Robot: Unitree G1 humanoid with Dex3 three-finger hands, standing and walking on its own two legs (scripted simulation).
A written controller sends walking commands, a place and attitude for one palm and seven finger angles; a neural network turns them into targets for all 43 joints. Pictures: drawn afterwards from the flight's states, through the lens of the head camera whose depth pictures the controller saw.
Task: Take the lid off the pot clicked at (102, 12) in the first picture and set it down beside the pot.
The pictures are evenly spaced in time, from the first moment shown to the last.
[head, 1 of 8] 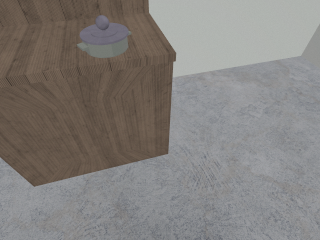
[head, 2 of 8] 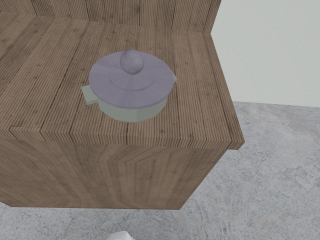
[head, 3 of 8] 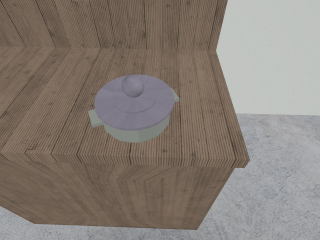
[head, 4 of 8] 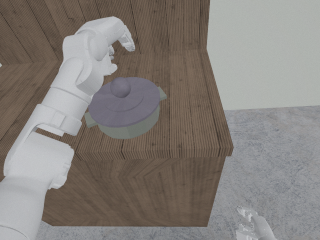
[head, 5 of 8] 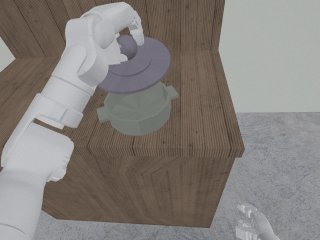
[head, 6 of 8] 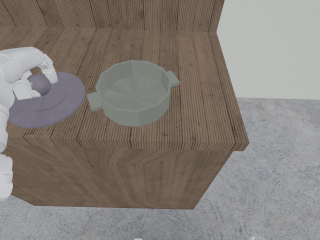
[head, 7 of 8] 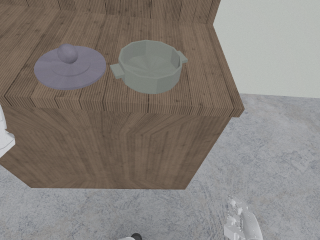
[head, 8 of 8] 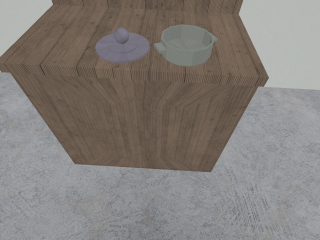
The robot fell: no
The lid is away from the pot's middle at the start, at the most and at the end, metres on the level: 0.00 0.25 0.24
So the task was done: yes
